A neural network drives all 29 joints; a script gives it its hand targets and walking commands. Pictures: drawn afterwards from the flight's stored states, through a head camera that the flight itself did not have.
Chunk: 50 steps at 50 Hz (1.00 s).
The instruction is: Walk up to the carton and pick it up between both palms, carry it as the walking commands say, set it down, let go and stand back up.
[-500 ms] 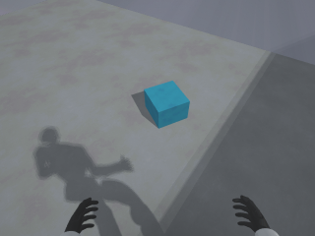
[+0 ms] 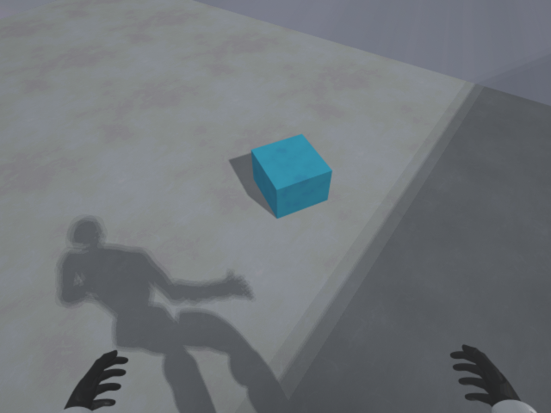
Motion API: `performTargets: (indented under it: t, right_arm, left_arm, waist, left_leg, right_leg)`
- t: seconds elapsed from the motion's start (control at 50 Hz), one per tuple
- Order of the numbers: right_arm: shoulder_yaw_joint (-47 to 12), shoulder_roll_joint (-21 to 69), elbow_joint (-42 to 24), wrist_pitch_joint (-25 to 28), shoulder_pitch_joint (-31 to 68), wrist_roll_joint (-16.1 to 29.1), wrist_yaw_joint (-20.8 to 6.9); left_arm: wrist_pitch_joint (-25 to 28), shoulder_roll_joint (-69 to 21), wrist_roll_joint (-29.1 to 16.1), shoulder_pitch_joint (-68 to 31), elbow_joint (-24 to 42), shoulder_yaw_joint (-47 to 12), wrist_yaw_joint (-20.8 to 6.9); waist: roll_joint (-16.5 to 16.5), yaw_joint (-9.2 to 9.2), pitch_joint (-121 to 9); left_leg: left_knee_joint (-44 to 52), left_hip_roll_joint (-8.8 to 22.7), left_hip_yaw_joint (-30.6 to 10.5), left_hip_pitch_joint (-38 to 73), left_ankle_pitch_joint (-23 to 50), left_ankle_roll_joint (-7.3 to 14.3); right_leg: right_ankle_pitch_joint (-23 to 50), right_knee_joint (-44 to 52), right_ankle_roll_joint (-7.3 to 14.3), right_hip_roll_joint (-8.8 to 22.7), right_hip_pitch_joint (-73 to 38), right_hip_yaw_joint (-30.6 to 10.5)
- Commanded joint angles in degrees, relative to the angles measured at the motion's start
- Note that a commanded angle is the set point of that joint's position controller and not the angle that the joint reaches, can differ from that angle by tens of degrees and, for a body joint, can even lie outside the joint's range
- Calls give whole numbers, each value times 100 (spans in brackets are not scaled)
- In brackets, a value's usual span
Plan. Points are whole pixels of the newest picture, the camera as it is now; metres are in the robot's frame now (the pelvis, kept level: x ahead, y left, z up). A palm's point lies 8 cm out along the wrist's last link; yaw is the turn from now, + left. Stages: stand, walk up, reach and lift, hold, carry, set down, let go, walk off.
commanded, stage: stand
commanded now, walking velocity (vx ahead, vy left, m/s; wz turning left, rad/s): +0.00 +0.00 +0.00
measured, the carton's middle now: (289, 175) +1.19 -0.05 -0.65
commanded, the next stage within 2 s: none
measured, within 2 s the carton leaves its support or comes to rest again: neither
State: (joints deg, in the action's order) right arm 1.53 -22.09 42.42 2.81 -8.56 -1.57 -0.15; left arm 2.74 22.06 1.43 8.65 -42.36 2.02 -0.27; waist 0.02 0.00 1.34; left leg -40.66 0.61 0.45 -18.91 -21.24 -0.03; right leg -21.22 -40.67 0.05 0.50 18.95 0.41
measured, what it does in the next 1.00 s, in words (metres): stands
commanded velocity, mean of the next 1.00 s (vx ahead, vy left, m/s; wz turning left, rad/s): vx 0.00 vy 0.00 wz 0.00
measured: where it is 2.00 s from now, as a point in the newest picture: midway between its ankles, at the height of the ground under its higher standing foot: outside the picture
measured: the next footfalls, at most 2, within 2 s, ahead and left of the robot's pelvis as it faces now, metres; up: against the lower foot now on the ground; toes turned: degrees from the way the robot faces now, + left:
none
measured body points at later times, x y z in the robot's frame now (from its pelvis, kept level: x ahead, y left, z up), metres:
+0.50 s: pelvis +0.00 +0.00 +0.02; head +0.01 +0.00 +0.47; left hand +0.14 +0.31 -0.08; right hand +0.14 -0.31 -0.08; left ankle +0.00 +0.12 -0.72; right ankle +0.00 -0.12 -0.72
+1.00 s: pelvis +0.00 +0.00 +0.03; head +0.00 +0.00 +0.48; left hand +0.11 +0.32 -0.08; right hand +0.11 -0.32 -0.08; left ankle +0.00 +0.12 -0.72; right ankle +0.00 -0.12 -0.72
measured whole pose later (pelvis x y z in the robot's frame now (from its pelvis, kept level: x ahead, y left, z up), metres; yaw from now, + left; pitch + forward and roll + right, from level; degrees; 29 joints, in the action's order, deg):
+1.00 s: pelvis +0.00 +0.00 +0.03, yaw +0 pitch -2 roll +0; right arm 0.1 -22.6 59.8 1.5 -4.7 -0.8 -0.2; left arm 1.5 22.7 0.7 4.9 -59.7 0.2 -0.2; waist 0.0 0.0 2.4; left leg -21.1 0.7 0.6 -7.8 -10.9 -0.4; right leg -10.9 -21.2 -0.2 0.5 7.9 0.4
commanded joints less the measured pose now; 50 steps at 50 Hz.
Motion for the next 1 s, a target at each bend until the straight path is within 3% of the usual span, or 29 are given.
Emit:
performTargets:
  t: [0.0,0.64,0.98]
  right_arm:
    - [222,-954,-272,74,244,17,27]
    - [38,-1007,1144,-40,620,85,10]
    - [35,-1034,1494,-78,645,81,23]
  left_arm:
    - [74,955,-17,-252,272,221,27]
    - [-29,1020,-76,-619,-1156,1,16]
    - [-72,1051,-80,-640,-1497,-10,31]
  waist:
    - [2,3,-420]
    - [0,-2,-264]
    - [4,-3,-201]
  left_leg:
    - [773,431,-534,175,1094,401]
    - [2089,599,-525,1002,1504,200]
    - [2360,648,-531,1111,1415,166]
  right_leg:
    - [1063,778,390,434,-194,-547]
    - [1517,2078,197,603,-1006,-562]
    - [1439,2350,163,646,-1105,-553]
